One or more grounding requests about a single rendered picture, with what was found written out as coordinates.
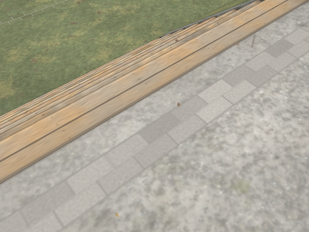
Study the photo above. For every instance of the stairs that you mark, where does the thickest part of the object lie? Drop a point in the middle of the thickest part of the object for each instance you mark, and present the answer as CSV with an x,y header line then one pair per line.
x,y
32,111

